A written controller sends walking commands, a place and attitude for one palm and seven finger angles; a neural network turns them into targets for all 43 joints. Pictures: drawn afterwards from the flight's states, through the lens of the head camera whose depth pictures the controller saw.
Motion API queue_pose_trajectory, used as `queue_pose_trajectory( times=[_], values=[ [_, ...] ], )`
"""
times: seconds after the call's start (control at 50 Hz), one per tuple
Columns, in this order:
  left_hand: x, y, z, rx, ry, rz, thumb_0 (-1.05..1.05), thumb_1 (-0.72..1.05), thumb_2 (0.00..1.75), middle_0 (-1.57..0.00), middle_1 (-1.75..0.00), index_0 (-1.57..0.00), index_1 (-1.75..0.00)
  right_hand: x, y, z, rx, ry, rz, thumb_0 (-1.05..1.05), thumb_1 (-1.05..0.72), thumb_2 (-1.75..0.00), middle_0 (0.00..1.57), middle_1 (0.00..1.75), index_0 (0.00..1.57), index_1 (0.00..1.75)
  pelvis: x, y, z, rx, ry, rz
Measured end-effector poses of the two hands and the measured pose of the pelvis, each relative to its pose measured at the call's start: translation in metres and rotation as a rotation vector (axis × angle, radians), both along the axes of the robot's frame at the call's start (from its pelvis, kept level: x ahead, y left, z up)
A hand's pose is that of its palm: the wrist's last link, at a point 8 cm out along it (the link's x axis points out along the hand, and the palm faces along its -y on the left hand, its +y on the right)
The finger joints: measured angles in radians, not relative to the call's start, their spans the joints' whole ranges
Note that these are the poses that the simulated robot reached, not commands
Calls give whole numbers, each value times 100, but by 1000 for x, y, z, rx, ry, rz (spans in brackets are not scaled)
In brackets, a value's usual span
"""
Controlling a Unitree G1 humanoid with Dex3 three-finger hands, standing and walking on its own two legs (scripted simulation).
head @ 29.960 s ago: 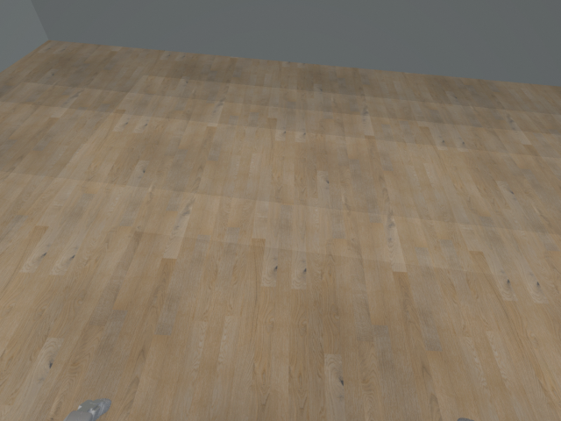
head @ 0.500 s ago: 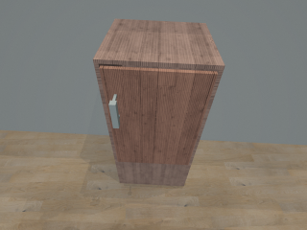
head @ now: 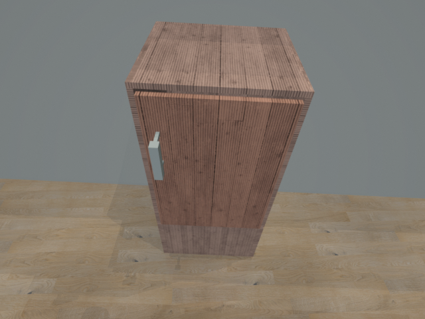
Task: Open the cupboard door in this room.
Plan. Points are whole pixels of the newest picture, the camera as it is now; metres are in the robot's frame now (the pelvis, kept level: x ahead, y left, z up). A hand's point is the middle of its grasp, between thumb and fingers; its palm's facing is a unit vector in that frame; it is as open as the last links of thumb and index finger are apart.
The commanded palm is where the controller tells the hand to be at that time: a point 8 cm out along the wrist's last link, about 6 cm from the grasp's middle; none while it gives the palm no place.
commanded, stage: raise the hand with hooked fingers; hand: left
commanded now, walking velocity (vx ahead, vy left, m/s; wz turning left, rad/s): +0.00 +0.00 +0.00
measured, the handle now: (158, 155) +0.52 +0.18 -0.03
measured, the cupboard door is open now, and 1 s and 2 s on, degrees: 0 0 0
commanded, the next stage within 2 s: none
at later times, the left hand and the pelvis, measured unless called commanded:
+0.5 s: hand (126, 305) +0.17 +0.18 -0.08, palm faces +0.05 -1.00 +0.03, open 8.6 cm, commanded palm +0.14 +0.24 -0.06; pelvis +0.00 -0.04 -0.08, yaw +3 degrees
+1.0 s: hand (98, 263) +0.22 +0.23 -0.03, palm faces +0.13 -0.99 -0.07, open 11.6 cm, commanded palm +0.20 +0.27 -0.03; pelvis +0.02 -0.03 -0.09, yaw +3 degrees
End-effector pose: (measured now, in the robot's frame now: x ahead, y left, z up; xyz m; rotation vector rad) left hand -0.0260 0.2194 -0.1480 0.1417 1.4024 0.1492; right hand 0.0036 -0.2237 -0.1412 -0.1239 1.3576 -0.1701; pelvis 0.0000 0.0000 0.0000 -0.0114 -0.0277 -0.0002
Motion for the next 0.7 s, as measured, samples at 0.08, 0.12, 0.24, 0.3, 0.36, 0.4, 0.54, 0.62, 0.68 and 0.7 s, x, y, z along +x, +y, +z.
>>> queue_pose_trajectory(
  times=[0.08,0.12,0.24,0.3,0.36,0.4,0.54,0.62,0.68,0.7],
  values=[
    [4,-2,1,0,2,-1,1,90,90,-20,-30,-20,-30,-4,4,-2,12,17,-12,1,-91,-90,20,30,20,30,3,1,0,2,-1,-4],
    [15,-1,5,0,-48,40,1,90,90,-20,-30,-20,-30,-1,3,-2,1,-8,-4,1,-92,-90,20,30,20,30,2,1,-2,-3,-4,2],
    [150,17,102,103,-847,113,3,88,88,-20,-33,-20,-33,56,-21,13,-77,-388,52,2,-92,-90,21,30,20,30,1,-5,-14,12,14,61],
    [201,15,145,79,-1179,51,2,83,86,-20,-36,-21,-36,99,-35,21,-101,-557,96,2,-91,-90,21,30,20,30,-3,-8,-26,2,60,68],
    [222,11,152,5,-1407,-38,1,77,84,-20,-39,-21,-39,140,-47,31,-125,-697,135,1,-91,-90,21,30,20,30,-6,-18,-45,7,130,48],
    [219,9,137,-53,-1450,-106,1,73,82,-21,-42,-21,-42,165,-54,39,-138,-771,169,1,-91,-90,20,30,20,30,-7,-24,-58,5,157,46],
    [149,18,54,-121,-1179,1,1,56,76,-22,-52,-23,-52,232,-58,49,-183,-898,302,1,-91,-90,20,30,20,30,4,-40,-89,-25,230,67],
    [136,30,80,31,-1320,21,2,47,72,-23,-58,-23,-58,253,-44,29,-168,-876,380,1,-91,-90,20,30,20,30,10,-45,-102,-59,254,87],
    [154,32,107,82,-1485,-65,2,40,69,-23,-62,-23,-62,257,-29,2,-117,-841,405,1,-90,-90,20,30,20,30,9,-46,-110,-82,268,100],
    [165,31,112,74,-1514,-108,2,37,68,-23,-64,-23,-64,255,-25,-7,-95,-828,400,1,-90,-90,20,30,20,30,8,-46,-112,-86,274,100]
  ],
)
